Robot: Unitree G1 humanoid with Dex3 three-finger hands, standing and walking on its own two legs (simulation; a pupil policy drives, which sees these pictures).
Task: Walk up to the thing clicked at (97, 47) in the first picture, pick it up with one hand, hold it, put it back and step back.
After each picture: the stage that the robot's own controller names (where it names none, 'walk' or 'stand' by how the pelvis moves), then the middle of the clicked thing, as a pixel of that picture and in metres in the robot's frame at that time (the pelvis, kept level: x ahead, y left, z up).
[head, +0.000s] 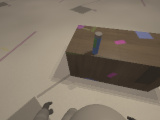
stand; (96, 44) +0.72 -0.03 -0.04
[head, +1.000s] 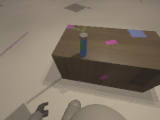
rise first; (83, 45) +0.63 +0.12 -0.02
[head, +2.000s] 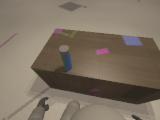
stand; (66, 59) +0.43 +0.21 +0.00
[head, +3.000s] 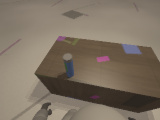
stand; (69, 66) +0.41 +0.20 -0.04
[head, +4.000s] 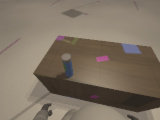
stand; (68, 66) +0.40 +0.20 -0.04
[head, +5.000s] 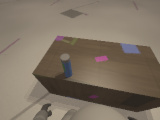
stand; (67, 66) +0.40 +0.21 -0.04
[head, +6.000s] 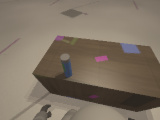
stand; (67, 66) +0.40 +0.21 -0.04
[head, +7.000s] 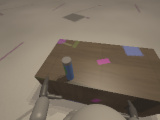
rise first; (68, 69) +0.38 +0.21 -0.04
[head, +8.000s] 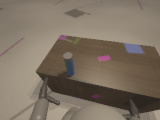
go down; (69, 65) +0.41 +0.21 -0.04
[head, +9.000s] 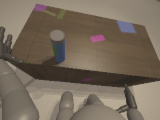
go down; (59, 49) +0.44 +0.19 +0.04
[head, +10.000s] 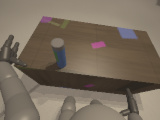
go down; (60, 55) +0.42 +0.20 +0.04
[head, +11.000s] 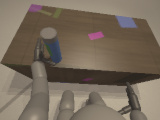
close in; (53, 48) +0.43 +0.21 +0.07
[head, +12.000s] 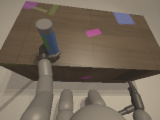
lift; (50, 42) +0.47 +0.21 +0.09
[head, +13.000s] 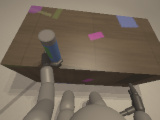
lift; (52, 50) +0.41 +0.21 +0.08
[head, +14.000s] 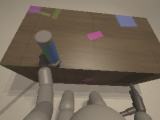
lift; (50, 51) +0.41 +0.22 +0.08
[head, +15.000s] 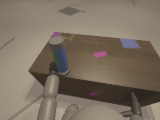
hold; (60, 59) +0.33 +0.19 +0.16
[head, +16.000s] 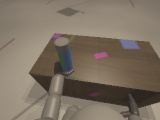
hold; (65, 59) +0.33 +0.17 +0.15
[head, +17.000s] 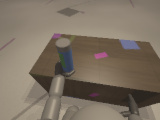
crouch; (66, 60) +0.33 +0.16 +0.15
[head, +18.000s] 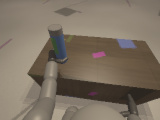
crouch; (59, 46) +0.40 +0.21 +0.18
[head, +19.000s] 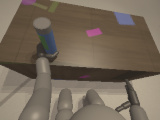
lower; (48, 41) +0.47 +0.22 +0.07
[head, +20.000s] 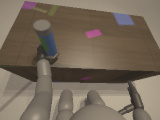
lower; (48, 43) +0.46 +0.22 +0.08
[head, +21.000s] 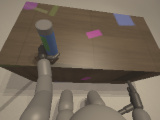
lower; (49, 43) +0.46 +0.22 +0.08
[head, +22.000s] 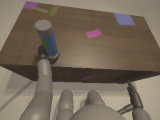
lower; (49, 43) +0.46 +0.22 +0.08
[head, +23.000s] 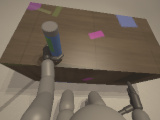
loosen; (54, 44) +0.45 +0.20 +0.08
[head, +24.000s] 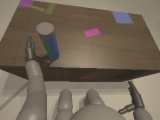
withdraw; (51, 45) +0.44 +0.20 +0.08
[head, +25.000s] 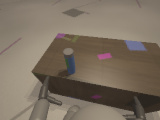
sink last; (70, 62) +0.41 +0.19 +0.01
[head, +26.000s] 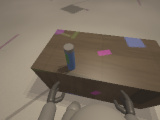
stand; (70, 58) +0.44 +0.19 +0.02
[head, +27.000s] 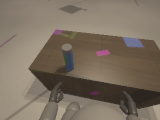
stand; (68, 59) +0.43 +0.19 +0.03
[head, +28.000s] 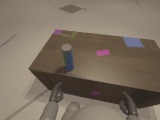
stand; (68, 59) +0.43 +0.20 +0.03
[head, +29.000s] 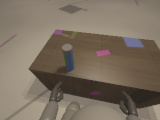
stand; (69, 59) +0.43 +0.19 +0.03
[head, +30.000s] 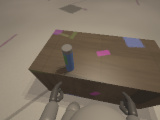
stand; (68, 59) +0.42 +0.19 +0.03
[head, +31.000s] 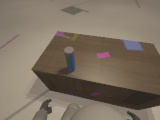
stand; (70, 60) +0.43 +0.19 +0.00
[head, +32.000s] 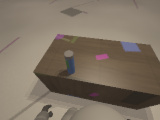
walk; (70, 63) +0.43 +0.19 -0.04
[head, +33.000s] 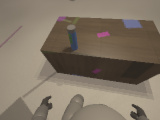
walk; (73, 39) +0.64 +0.21 -0.02
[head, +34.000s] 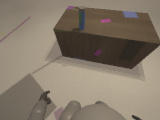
walk; (81, 19) +0.98 +0.18 -0.01
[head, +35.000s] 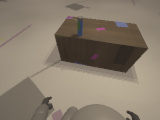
stand; (80, 26) +1.04 +0.20 -0.03
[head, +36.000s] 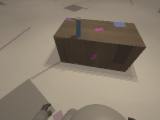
stand; (78, 27) +1.04 +0.21 -0.04
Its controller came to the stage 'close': yes
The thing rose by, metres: 0.21
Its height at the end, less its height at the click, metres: +0.00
